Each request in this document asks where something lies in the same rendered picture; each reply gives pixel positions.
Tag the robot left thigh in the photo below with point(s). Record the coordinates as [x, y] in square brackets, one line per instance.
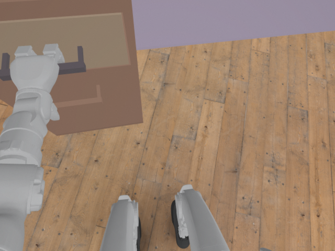
[122, 220]

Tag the left robot hand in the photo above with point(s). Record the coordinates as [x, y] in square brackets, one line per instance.
[29, 70]

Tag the cabinet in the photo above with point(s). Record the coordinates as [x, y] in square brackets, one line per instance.
[118, 85]

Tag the robot left forearm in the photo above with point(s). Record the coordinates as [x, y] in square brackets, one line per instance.
[22, 137]

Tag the drawer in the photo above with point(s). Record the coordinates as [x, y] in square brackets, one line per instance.
[101, 36]

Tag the robot right foot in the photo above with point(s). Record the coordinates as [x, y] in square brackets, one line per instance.
[182, 242]

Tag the left robot upper arm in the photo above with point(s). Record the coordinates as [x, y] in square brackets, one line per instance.
[21, 191]

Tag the handle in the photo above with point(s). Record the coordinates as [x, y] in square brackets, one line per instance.
[64, 68]
[79, 103]

